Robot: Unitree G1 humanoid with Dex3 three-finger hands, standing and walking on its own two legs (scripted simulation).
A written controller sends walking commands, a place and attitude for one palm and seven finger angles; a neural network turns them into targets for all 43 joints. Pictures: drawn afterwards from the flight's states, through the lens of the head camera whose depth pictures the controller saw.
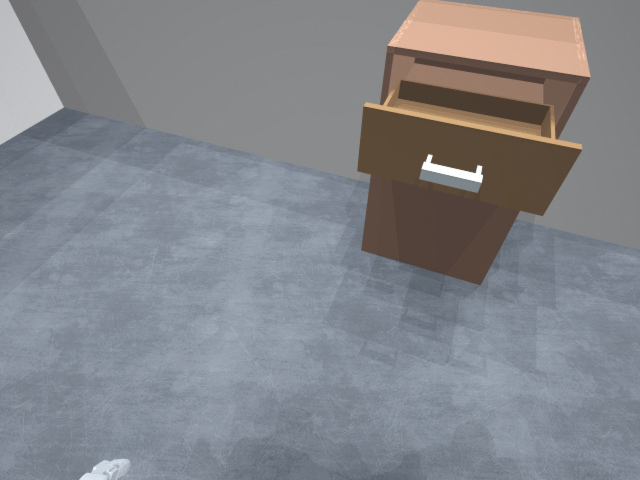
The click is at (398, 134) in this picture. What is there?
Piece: drawer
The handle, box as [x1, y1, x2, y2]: [419, 154, 482, 192]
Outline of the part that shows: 428,154 426,161 423,163 419,178 477,192 482,175 480,174 481,166 477,166 475,173 432,164 430,162 432,155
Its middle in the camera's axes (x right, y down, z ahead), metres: +0.29 -0.15 +0.85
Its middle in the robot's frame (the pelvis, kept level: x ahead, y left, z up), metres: +0.75 -0.25 -0.04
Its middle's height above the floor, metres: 0.72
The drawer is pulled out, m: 0.29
